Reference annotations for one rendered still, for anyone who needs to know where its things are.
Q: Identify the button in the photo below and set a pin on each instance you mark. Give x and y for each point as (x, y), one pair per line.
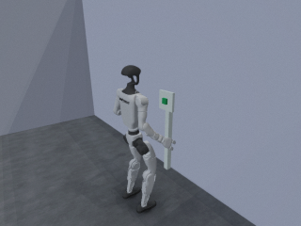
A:
(164, 101)

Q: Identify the robot right hand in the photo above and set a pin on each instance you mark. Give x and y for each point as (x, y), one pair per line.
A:
(167, 143)

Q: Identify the left robot foot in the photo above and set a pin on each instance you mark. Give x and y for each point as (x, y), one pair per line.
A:
(127, 195)

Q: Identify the left robot upper arm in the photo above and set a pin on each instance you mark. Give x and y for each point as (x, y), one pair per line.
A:
(116, 109)

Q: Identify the right robot forearm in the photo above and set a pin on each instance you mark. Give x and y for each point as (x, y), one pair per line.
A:
(149, 132)

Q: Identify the panel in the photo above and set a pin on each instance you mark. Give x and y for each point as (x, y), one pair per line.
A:
(169, 108)

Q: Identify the right robot thigh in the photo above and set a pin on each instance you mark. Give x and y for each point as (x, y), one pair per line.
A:
(149, 156)

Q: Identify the right robot upper arm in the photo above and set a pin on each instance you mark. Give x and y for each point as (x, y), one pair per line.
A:
(142, 103)

